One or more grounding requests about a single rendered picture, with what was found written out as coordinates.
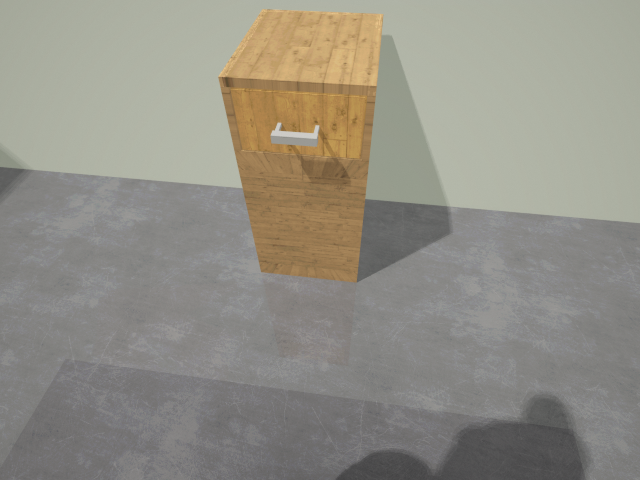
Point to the handle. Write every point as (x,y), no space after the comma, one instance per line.
(294,138)

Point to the cabinet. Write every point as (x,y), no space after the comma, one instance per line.
(306,211)

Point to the drawer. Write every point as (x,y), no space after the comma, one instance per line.
(341,118)

